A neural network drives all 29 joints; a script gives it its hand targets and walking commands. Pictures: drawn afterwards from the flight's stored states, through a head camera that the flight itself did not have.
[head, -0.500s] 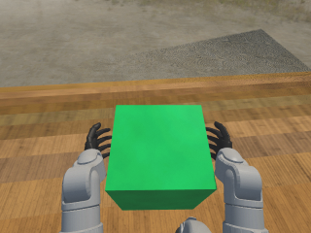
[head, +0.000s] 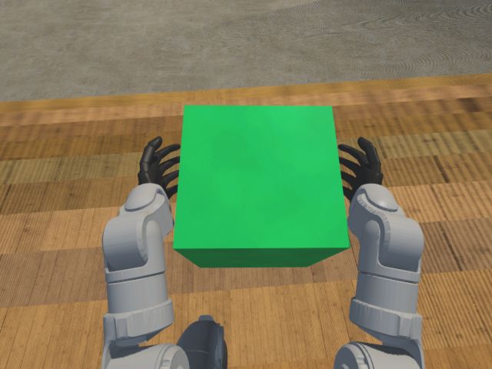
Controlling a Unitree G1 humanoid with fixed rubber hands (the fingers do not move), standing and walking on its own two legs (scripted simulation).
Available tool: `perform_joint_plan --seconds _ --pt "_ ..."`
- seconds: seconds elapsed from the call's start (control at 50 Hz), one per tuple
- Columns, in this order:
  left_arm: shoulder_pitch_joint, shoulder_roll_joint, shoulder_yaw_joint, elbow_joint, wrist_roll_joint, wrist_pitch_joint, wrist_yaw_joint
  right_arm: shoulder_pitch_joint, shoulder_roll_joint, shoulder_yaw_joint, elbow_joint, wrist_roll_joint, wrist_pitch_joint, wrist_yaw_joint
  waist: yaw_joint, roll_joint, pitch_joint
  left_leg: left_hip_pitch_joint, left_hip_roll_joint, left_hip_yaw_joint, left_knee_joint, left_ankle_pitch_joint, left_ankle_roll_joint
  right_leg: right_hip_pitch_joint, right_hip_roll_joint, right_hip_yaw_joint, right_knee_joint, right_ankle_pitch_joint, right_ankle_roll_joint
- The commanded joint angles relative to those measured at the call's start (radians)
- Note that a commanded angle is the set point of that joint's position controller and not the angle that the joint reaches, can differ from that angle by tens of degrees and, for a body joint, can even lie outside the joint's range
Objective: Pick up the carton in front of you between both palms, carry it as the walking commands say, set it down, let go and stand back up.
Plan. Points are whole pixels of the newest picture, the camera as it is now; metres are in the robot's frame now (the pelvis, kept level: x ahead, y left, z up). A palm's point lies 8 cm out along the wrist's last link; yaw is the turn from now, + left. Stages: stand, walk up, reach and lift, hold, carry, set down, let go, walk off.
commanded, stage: carry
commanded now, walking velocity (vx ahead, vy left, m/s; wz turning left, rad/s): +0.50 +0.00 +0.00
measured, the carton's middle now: (255, 199) +0.37 +0.01 +0.02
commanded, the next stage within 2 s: none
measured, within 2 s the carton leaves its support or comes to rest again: neither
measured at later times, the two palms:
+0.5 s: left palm (172, 113) +0.66 +0.22 -0.07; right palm (295, 117) +0.65 -0.09 -0.06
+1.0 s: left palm (177, 68) +0.98 +0.28 -0.17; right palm (268, 65) +1.01 -0.03 -0.18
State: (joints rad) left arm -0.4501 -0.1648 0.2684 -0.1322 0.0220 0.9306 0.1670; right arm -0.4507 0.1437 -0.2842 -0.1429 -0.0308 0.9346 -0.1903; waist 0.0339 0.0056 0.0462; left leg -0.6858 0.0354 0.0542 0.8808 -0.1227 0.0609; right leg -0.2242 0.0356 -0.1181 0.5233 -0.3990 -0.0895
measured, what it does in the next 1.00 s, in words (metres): goes down: left foot 0.10 m lower, then right foot 0.10 m lower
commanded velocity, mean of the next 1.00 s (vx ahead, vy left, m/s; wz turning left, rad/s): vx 0.50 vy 0.00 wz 0.00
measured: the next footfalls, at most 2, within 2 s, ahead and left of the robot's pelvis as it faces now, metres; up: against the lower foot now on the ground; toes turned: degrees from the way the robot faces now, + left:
left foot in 0.20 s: +0.34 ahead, +0.09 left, -0.10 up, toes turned +2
right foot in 0.74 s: +0.65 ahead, +0.05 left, -0.20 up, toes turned +1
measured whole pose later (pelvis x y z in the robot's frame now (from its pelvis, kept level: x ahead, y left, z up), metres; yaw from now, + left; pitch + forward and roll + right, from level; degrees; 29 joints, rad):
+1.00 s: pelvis +0.68 +0.09 -0.24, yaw +2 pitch +3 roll -1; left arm -0.39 -0.14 0.21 0.04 -0.02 0.88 0.22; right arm -0.33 0.16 -0.32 0.01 -0.06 0.85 -0.20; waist 0.13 0.00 -0.01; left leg -0.73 0.05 -0.08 0.94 -0.01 0.04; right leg -0.35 0.13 -0.08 0.86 -0.57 -0.14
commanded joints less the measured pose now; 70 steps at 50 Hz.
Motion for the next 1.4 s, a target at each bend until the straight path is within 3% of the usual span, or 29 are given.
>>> perform_joint_plan --seconds 0.0,0.08,0.14,0.18,0.2,0.22,0.24,0.26,0.28,0.32,0.46,0.6,0.68,0.7,0.72,0.74,0.76,0.8,0.9,0.96,1.04,1.1,1.12,1.14,1.18,1.2,1.26,1.3,1.38 --pt "-0.43 -0.668 -0.656 -0.098 -0.157 0.019 0.008 -0.451 0.706 0.652 -0.077 0.139 0.021 0.009 0.095 -0.12 -0.418 -0.287 0.015 -0.019 -0.066 0.142 0.005 0.64 -0.225 0.217 0.075 0.827 -0.111" --pt "-0.411 -0.657 -0.677 -0.09 -0.156 0.041 0.02 -0.358 0.633 0.6 -0.057 0.116 0.048 0.009 0.094 0.013 -0.287 0.068 -0.02 0.019 -0.486 0.507 -0.001 0.325 -0.148 0.136 0.082 0.523 -0.047" --pt "-0.413 -0.66 -0.682 -0.065 -0.153 0.054 0.021 -0.316 0.573 0.555 -0.045 0.097 0.053 0.005 -0.043 -0.06 -0.322 0.469 -0.032 0.046 -0.452 0.477 -0.008 0.143 -0.145 0.1 0.302 0.638 -0.022" --pt "-0.479 -0.639 -0.671 -0.062 -0.142 0.066 0.027 -0.32 0.54 0.538 -0.029 0.088 0.056 0.002 -0.191 0.081 -0.432 0.765 -0.009 0.078 -0.37 0.381 -0.035 0.009 -0.085 0.007 0.854 0.451 0.043" --pt "-0.464 -0.64 -0.644 -0.03 -0.12 0.074 0.034 -0.35 0.52 0.536 -0.001 0.088 0.056 -0.01 -0.145 0.355 -0.414 0.955 0.12 -0.132 -0.179 0.759 0.028 -0.34 0.043 0.046 1.124 -0.251 0.073" --pt "-0.409 -0.608 -0.599 -0.01 -0.113 0.078 0.048 -0.362 0.503 0.536 -0.014 0.107 0.056 -0.021 -0.072 0.336 -0.503 1.016 0.224 -0.405 -0.216 0.618 0.121 -0.478 0.063 0.138 1.221 -0.267 0.068" --pt "-0.397 -0.595 -0.563 0.0 -0.099 0.08 0.062 -0.389 0.553 0.574 -0.017 0.132 0.055 -0.025 -0.099 0.252 -0.531 0.99 0.307 -0.601 -0.36 0.22 0.227 -0.56 0.046 0.157 1.24 -0.248 0.066" --pt "-0.433 -0.607 -0.544 -0.003 -0.088 0.071 0.069 -0.453 0.608 0.606 -0.033 0.168 0.048 -0.017 -0.081 0.058 -0.479 0.856 0.279 -0.628 -0.469 -0.016 0.214 -0.553 0.02 0.152 1.142 -0.186 0.059" --pt "-0.458 -0.647 -0.534 0.011 -0.084 0.06 0.064 -0.555 0.666 0.644 -0.058 0.205 0.035 -0.006 -0.072 0.069 -0.463 0.793 0.289 -0.659 -0.479 -0.005 0.235 -0.568 -0.002 0.156 1.107 -0.171 0.055" --pt "-0.488 -0.71 -0.544 0.013 -0.083 0.02 0.04 -0.587 0.774 0.691 -0.015 0.227 0.008 0.025 -0.05 -0.029 -0.465 0.663 0.264 -0.539 -0.416 0.017 0.194 -0.51 -0.065 0.195 0.945 -0.09 0.051" --pt "-0.415 -0.781 -0.618 0.093 -0.075 -0.079 0.007 -0.445 0.822 0.68 0.075 0.151 -0.088 0.042 -0.09 0.068 -0.511 0.773 0.16 -0.304 -0.268 0.541 0.118 -0.604 -0.079 0.122 0.641 0.285 0.046" --pt "-0.412 -0.75 -0.625 0.096 -0.062 -0.118 0.02 -0.384 0.781 0.669 0.107 0.142 -0.137 0.035 -0.167 0.054 -0.341 0.638 -0.032 -0.151 -0.181 0.422 0.046 -0.41 0.051 -0.041 0.047 0.708 0.029" --pt "-0.364 -0.652 -0.582 0.065 -0.04 -0.105 0.051 -0.374 0.725 0.676 0.082 0.17 -0.13 0.013 -0.013 0.087 -0.398 0.44 -0.008 -0.077 0.109 0.557 0.003 0.041 0.071 -0.081 0.08 0.718 -0.014" --pt "-0.345 -0.634 -0.576 0.053 -0.043 -0.096 0.056 -0.395 0.705 0.667 0.072 0.17 -0.123 0.005 0.109 0.052 -0.429 0.354 0.01 -0.043 0.376 0.658 -0.021 0.186 0.026 -0.041 0.063 0.632 -0.051" --pt "-0.29 -0.607 -0.558 0.078 -0.034 -0.088 0.062 -0.432 0.685 0.652 0.061 0.159 -0.11 -0.003 0.212 -0.119 -0.407 0.204 -0.095 0.042 0.774 0.225 -0.069 0.309 -0.062 0.062 -0.071 0.647 -0.119" --pt "-0.258 -0.588 -0.564 0.08 -0.043 -0.081 0.069 -0.406 0.655 0.641 0.037 0.145 -0.096 -0.013 0.161 -0.161 -0.389 -0.037 -0.182 0.034 0.888 -0.487 -0.063 0.462 -0.181 0.269 0.089 0.954 -0.162" --pt "-0.305 -0.566 -0.585 0.065 -0.083 -0.069 0.076 -0.318 0.609 0.583 0.097 0.123 -0.078 -0.026 0.055 -0.093 -0.441 -0.129 -0.155 -0.12 0.814 -0.458 -0.038 0.492 -0.294 0.53 0.12 1.066 -0.238" --pt "-0.42 -0.628 -0.659 0.022 -0.181 -0.051 0.067 -0.312 0.553 0.504 0.089 0.093 -0.066 -0.04 0.051 0.038 -0.439 -0.254 -0.048 -0.209 0.692 -0.403 -0.011 0.348 -0.381 0.749 0.044 0.412 -0.345" --pt "-0.576 -0.774 -0.709 0.035 -0.257 -0.05 0.01 -0.443 0.652 0.476 0.094 0.071 -0.085 -0.014 0.025 -0.013 -0.386 0.023 -0.002 -0.098 0.323 -0.076 -0.038 -0.038 -0.291 0.549 0.034 0.628 -0.231" --pt "-0.52 -0.783 -0.699 0.081 -0.244 -0.078 0.001 -0.457 0.675 0.515 0.079 0.079 -0.112 -0.008 0.078 -0.007 -0.366 -0.013 -0.038 -0.041 -0.064 0.284 -0.018 0.021 -0.092 0.351 0.177 0.462 -0.144" --pt "-0.419 -0.736 -0.67 0.088 -0.208 -0.102 0.014 -0.44 0.671 0.571 0.044 0.1 -0.122 -0.015 0.093 -0.118 -0.363 0.293 -0.103 0.067 -0.314 0.434 -0.008 -0.064 -0.047 0.227 0.261 0.364 -0.105" --pt "-0.346 -0.703 -0.642 0.107 -0.163 -0.104 0.024 -0.399 0.635 0.587 0.052 0.098 -0.115 -0.02 -0.066 -0.105 -0.443 0.53 -0.1 0.093 -0.407 0.366 0.037 -0.017 -0.084 0.147 0.643 0.694 -0.043" --pt "-0.373 -0.681 -0.632 0.098 -0.144 -0.103 0.027 -0.365 0.628 0.59 0.065 0.089 -0.109 -0.018 -0.147 0.026 -0.441 0.654 -0.035 0.035 -0.457 0.384 0.07 -0.131 -0.043 0.088 0.961 0.53 -0.006" --pt "-0.348 -0.664 -0.615 0.112 -0.119 -0.095 0.029 -0.339 0.607 0.587 0.093 0.084 -0.104 -0.025 -0.116 0.215 -0.491 0.982 0.174 -0.228 -0.199 0.852 0.16 -0.519 0.031 0.084 1.171 -0.218 0.047" --pt "-0.281 -0.626 -0.552 0.12 -0.107 -0.087 0.045 -0.341 0.61 0.618 0.079 0.123 -0.097 -0.035 -0.141 0.132 -0.591 1.117 0.322 -0.601 -0.237 0.362 0.322 -0.809 0.0 0.203 1.158 -0.237 0.046" --pt "-0.314 -0.635 -0.536 0.121 -0.107 -0.089 0.049 -0.378 0.657 0.64 0.085 0.151 -0.095 -0.031 -0.14 0.022 -0.53 1.01 0.299 -0.651 -0.241 0.218 0.316 -0.837 -0.035 0.253 1.06 -0.168 0.04" --pt "-0.341 -0.662 -0.492 0.145 -0.062 -0.114 0.044 -0.502 0.753 0.72 0.051 0.228 -0.112 -0.002 -0.098 -0.048 -0.397 0.655 0.25 -0.542 -0.313 0.175 0.26 -0.665 -0.084 0.209 0.717 -0.105 0.063" --pt "-0.413 -0.702 -0.511 0.11 -0.072 -0.133 0.029 -0.512 0.799 0.72 0.076 0.223 -0.127 0.015 -0.108 0.054 -0.358 0.494 0.199 -0.428 -0.328 0.232 0.228 -0.526 -0.074 0.141 0.562 0.065 0.071" --pt "-0.443 -0.692 -0.565 0.056 -0.094 -0.169 0.028 -0.449 0.79 0.72 0.085 0.235 -0.162 0.025 -0.157 0.061 -0.39 0.554 0.032 -0.197 -0.133 0.121 0.138 -0.44 -0.039 0.082 0.149 0.647 0.037"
